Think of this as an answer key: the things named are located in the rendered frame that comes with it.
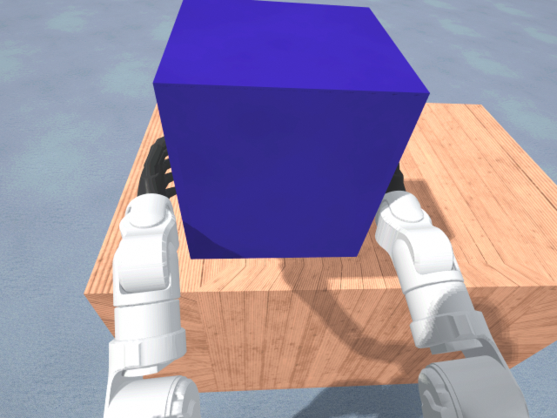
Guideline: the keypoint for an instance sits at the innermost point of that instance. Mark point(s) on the left robot upper arm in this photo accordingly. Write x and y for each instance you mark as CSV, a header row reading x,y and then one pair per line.
x,y
163,397

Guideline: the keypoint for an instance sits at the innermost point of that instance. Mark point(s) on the pedestal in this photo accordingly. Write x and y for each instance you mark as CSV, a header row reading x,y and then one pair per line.
x,y
280,323

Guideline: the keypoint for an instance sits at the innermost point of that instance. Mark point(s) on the carton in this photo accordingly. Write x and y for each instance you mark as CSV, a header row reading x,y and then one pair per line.
x,y
284,124

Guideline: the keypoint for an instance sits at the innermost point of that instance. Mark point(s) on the right robot upper arm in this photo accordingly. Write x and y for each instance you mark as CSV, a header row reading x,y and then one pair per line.
x,y
476,387

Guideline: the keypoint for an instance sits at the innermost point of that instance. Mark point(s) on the right robot hand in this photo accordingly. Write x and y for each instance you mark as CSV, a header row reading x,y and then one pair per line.
x,y
397,182

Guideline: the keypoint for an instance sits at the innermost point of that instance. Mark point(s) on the left robot forearm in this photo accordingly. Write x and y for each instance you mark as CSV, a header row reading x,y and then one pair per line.
x,y
148,332

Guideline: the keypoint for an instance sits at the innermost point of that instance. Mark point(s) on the left robot hand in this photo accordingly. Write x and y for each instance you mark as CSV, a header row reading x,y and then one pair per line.
x,y
154,178

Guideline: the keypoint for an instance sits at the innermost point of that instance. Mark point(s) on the right robot forearm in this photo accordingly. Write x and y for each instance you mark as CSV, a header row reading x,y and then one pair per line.
x,y
443,315

